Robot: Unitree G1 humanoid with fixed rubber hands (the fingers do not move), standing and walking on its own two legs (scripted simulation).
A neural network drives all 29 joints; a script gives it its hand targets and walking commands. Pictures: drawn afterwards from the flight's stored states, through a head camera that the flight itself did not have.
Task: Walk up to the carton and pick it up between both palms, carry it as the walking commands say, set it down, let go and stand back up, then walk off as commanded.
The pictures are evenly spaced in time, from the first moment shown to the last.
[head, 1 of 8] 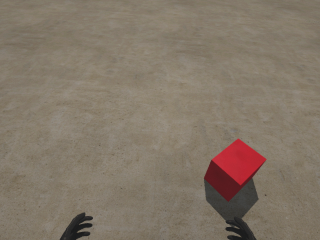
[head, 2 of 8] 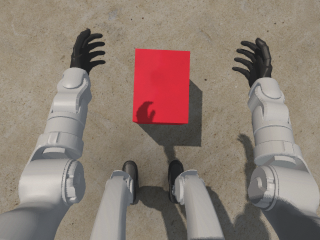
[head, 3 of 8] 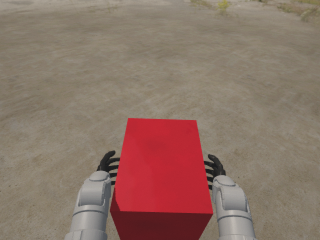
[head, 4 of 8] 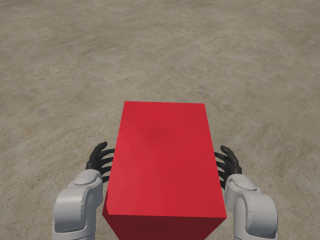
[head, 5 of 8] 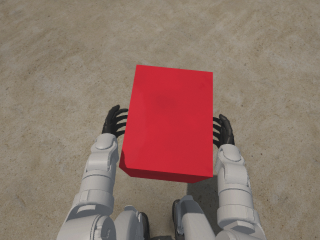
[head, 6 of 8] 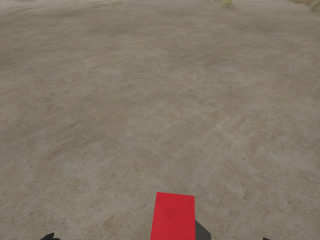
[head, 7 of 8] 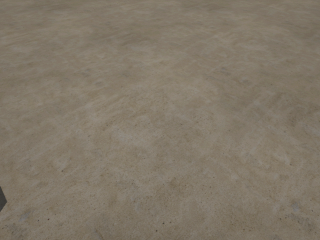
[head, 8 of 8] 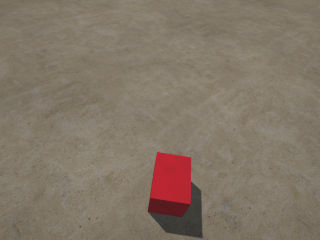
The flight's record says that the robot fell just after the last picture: no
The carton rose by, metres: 0.69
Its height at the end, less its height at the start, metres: +0.00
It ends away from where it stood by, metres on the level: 2.47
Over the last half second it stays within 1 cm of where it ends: yes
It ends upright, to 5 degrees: yes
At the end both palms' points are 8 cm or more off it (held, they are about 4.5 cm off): yes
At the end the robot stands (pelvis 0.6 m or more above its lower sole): yes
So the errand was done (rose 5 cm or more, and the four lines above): yes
